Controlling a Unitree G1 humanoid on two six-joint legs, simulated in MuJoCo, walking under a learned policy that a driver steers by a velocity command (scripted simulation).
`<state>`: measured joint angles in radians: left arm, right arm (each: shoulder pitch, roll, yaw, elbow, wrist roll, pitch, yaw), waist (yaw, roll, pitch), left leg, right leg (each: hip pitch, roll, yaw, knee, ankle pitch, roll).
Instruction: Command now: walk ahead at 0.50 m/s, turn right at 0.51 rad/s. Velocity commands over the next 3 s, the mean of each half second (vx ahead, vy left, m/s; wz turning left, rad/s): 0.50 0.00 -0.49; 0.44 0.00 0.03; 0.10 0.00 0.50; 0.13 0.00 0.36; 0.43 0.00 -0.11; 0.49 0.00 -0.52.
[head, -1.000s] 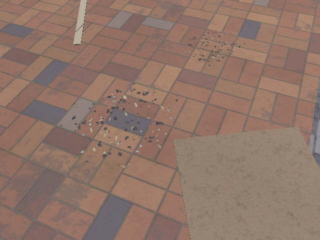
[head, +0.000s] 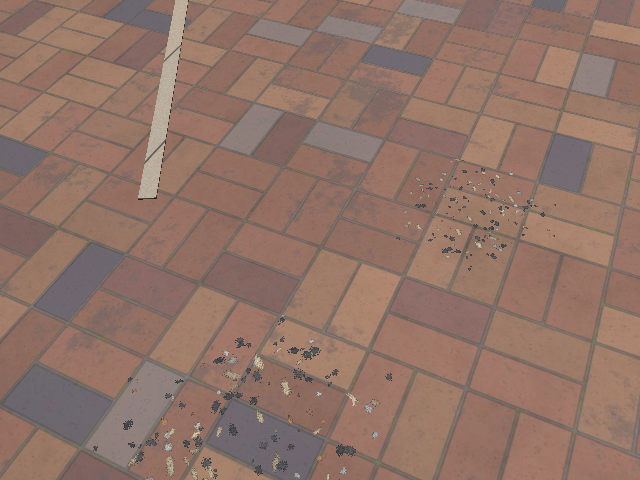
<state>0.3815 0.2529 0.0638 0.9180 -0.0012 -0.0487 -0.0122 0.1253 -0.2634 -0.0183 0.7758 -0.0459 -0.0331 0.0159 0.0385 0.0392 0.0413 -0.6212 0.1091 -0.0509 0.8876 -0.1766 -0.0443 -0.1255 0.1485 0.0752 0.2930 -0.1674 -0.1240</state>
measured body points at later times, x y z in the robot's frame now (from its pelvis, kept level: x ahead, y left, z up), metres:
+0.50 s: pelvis +0.27 +0.04 +0.00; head +0.29 +0.05 +0.45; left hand +0.46 +0.27 -0.12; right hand +0.23 -0.24 -0.12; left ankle +0.27 +0.13 -0.75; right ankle +0.27 -0.11 -0.67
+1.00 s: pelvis +0.49 -0.08 +0.00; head +0.51 -0.10 +0.45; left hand +0.59 +0.17 -0.13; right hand +0.49 -0.35 -0.14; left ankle +0.58 +0.04 -0.67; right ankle +0.45 -0.13 -0.75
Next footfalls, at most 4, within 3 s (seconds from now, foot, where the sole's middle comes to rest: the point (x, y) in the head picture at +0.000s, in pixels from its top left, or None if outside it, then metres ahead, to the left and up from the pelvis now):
0.24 left None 0.31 0.13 -0.78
0.72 right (433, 478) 0.49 -0.15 -0.78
1.20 left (369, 379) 0.70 -0.02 -0.78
1.72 right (454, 400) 0.65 -0.21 -0.78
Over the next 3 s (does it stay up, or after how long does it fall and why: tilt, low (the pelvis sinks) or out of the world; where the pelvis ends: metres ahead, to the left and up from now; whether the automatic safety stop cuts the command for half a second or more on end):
stays up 1.10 -0.02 0.00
